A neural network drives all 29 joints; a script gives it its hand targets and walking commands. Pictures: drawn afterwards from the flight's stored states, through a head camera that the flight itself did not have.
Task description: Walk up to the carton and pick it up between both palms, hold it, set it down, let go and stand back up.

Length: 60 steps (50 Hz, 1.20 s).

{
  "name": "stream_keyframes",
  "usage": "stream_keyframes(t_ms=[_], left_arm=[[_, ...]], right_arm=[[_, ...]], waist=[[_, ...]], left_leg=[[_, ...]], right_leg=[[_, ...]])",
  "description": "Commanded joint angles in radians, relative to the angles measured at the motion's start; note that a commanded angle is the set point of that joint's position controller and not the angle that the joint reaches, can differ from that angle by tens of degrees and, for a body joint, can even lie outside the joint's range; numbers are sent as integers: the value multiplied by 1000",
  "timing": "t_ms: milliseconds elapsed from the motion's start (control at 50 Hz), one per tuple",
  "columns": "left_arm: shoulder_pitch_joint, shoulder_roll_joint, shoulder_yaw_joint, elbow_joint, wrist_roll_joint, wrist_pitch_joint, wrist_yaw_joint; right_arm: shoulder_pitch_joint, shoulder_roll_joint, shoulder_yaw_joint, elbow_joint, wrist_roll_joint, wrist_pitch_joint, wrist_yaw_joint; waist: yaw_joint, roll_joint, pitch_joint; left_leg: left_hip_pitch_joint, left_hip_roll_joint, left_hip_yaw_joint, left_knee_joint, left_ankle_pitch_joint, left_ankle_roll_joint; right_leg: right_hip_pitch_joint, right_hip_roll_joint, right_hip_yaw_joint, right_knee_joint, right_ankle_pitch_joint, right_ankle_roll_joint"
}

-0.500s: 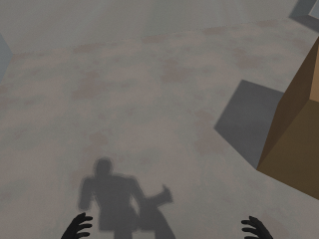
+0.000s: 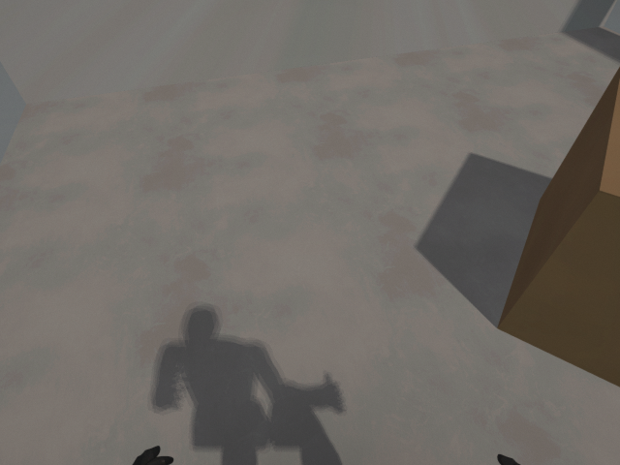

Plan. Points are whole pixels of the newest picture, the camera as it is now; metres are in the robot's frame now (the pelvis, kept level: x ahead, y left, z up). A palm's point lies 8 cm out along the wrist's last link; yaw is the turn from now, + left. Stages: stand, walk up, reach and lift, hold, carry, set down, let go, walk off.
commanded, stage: stand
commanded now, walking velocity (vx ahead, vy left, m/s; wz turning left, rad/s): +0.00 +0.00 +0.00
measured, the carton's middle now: out of the picture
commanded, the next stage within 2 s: walk up in 1.58 s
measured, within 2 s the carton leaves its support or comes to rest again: neither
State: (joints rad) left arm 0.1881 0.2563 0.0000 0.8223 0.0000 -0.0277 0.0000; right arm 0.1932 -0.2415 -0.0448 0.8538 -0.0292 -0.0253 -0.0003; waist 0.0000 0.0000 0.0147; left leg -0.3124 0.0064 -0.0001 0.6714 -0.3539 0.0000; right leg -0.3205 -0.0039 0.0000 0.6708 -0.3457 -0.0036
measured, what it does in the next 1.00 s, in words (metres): stands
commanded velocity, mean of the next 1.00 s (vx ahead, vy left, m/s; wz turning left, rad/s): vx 0.00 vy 0.00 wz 0.00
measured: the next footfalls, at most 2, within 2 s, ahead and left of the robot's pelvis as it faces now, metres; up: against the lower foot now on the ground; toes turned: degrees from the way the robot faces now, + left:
none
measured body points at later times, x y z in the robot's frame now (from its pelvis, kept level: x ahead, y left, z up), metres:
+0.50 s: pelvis -0.02 +0.00 +0.01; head -0.02 +0.00 +0.46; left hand +0.07 +0.26 -0.12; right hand +0.06 -0.26 -0.13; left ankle +0.00 +0.12 -0.72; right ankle +0.01 -0.12 -0.72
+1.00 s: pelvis -0.03 +0.00 +0.02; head -0.03 +0.00 +0.47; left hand +0.04 +0.27 -0.12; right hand +0.03 -0.26 -0.13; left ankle +0.00 +0.12 -0.72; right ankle +0.01 -0.12 -0.72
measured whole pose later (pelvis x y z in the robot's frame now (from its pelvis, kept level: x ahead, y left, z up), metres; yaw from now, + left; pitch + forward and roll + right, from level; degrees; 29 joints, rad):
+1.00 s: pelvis -0.03 +0.00 +0.02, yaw +0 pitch +1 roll +0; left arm 0.19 0.26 0.00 1.04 0.00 -0.04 0.00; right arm 0.19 -0.25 -0.05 1.08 -0.02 -0.03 0.00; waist 0.00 0.00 -0.03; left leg -0.31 0.01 0.00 0.47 -0.19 0.00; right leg -0.31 0.00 0.00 0.46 -0.18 0.00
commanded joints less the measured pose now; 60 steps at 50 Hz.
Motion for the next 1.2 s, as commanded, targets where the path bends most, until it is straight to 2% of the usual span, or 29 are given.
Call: stream_keyframes(t_ms=[0,40,80,160,200,240,260,300,340,440,460,480,500,560,600,660,700,740,820,840,920,960,1000,1020,1040,1080,1100,1160,1180], left_arm=[[-71,240,71,-47,31,-39,20],[-72,259,71,-36,29,-34,22],[-91,252,71,-29,23,-34,19],[-95,241,62,-14,27,-49,15],[-53,245,61,15,18,-44,24],[-82,263,64,15,22,-41,17],[-67,243,62,30,29,-47,19],[-48,220,47,45,25,-48,21],[-59,229,56,54,20,-42,26],[-79,240,55,91,25,-38,21],[-47,227,49,97,17,-38,20],[-37,221,44,100,18,-40,14],[-58,242,47,101,21,-40,13],[-63,232,47,118,28,-43,16],[-102,242,56,131,32,-36,10],[-54,243,56,144,24,-48,10],[-59,223,42,164,28,-41,10],[-70,227,40,164,28,-49,14],[-70,249,45,165,24,-49,8],[-38,269,54,173,25,-51,12],[-50,246,42,178,26,-41,14],[-60,254,45,174,25,-47,15],[-63,266,48,175,23,-51,13],[-59,235,41,182,28,-47,16],[-40,228,42,176,15,-44,15],[-71,247,46,178,21,-46,16],[-57,259,45,179,19,-43,12],[-18,217,35,190,18,-41,7],[-45,228,34,190,19,-42,13]], right_arm=[[-54,-240,-56,-43,6,-39,-9],[-71,-238,-54,-48,-1,-35,-7],[-72,-235,-44,-34,5,-31,-13],[-58,-225,-45,-1,6,-26,-14],[-41,-240,-51,2,6,-29,-8],[-51,-231,-46,22,18,-35,-12],[-56,-244,-48,27,12,-34,-8],[-58,-235,-49,32,12,-38,-6],[-50,-236,-47,62,11,-34,-9],[-43,-243,-42,85,9,-32,-13],[-22,-252,-46,100,5,-32,-11],[-38,-244,-43,102,9,-30,-13],[-36,-239,-39,105,17,-29,-7],[-61,-219,-33,119,4,-33,-8],[-78,-210,-29,126,8,-28,-7],[-85,-235,-33,133,12,-38,0],[-47,-261,-35,156,5,-31,-3],[-44,-255,-39,163,7,-34,-1],[-47,-228,-29,166,9,-34,-7],[-35,-249,-37,174,6,-29,-1],[-40,-234,-29,183,8,-32,-2],[-51,-251,-31,178,4,-33,-2],[-50,-248,-32,175,9,-34,-3],[-56,-224,-27,175,9,-34,2],[-79,-232,-32,162,5,-39,0],[-49,-255,-33,190,13,-38,-6],[-61,-264,-32,189,3,-36,-7],[-66,-269,-41,182,6,-30,-5],[-27,-244,-33,189,7,-30,-2]], waist=[[6,-19,-101],[-12,15,-83],[2,27,-88],[-6,-49,-95],[-12,25,-114],[-6,-47,-125],[-6,-7,-131],[-10,-45,-119],[-6,32,-159],[-15,-38,-97],[-16,0,-90],[2,-27,-70],[-17,-41,-102],[-6,27,-82],[-9,12,-37],[9,20,-66],[0,-56,-92],[-9,-14,-101],[-8,-37,-105],[0,11,-73],[0,-69,-72],[2,5,-82],[-2,8,-89],[-3,-47,-102],[10,-7,-116],[-17,-5,-133],[0,-35,-96],[18,-9,-84],[-5,-12,-72]], left_leg=[[64,87,-107,-147,198,66],[73,84,-95,-144,261,70],[67,92,-94,-157,241,70],[93,87,-104,-172,223,69],[108,85,-89,-166,246,69],[115,95,-96,-172,256,71],[121,89,-81,-166,234,58],[129,99,-109,-201,264,73],[139,106,-92,-191,303,69],[120,100,-108,-244,164,63],[135,108,-98,-243,176,61],[120,102,-105,-239,165,60],[123,97,-93,-240,133,54],[117,103,-110,-284,85,59],[83,103,-109,-302,44,52],[74,112,-125,-340,28,51],[125,112,-109,-308,74,47],[137,100,-117,-315,99,47],[127,106,-119,-314,110,51],[119,104,-112,-314,122,53],[104,107,-115,-316,98,52],[122,102,-108,-329,114,41],[113,107,-117,-331,138,53],[129,117,-114,-331,131,47],[120,116,-114,-331,168,46],[132,115,-107,-324,173,45],[128,110,-110,-329,168,42],[103,121,-116,-334,96,39],[109,123,-113,-345,86,45]], right_leg=[[58,-98,105,-121,213,-79],[55,-94,103,-127,273,-69],[81,-101,102,-137,259,-64],[59,-99,110,-160,246,-67],[82,-112,130,-167,282,-71],[86,-116,123,-177,270,-68],[82,-113,128,-180,267,-68],[106,-112,117,-196,299,-68],[113,-109,92,-157,318,-67],[75,-109,125,-239,170,-64],[70,-102,118,-252,169,-53],[62,-106,128,-260,177,-55],[77,-123,141,-264,172,-62],[58,-112,137,-298,62,-52],[38,-103,127,-303,12,-54],[69,-99,122,-294,65,-42],[62,-118,129,-319,44,-42],[82,-122,135,-321,71,-43],[86,-121,138,-339,85,-34],[81,-119,130,-322,114,-34],[70,-121,149,-345,106,-43],[80,-125,145,-338,99,-37],[87,-123,132,-313,150,-43],[114,-108,114,-314,148,-35],[120,-114,119,-312,176,-39],[126,-122,121,-310,184,-42],[104,-112,123,-316,184,-38],[97,-105,112,-320,106,-38],[80,-119,128,-331,92,-39]])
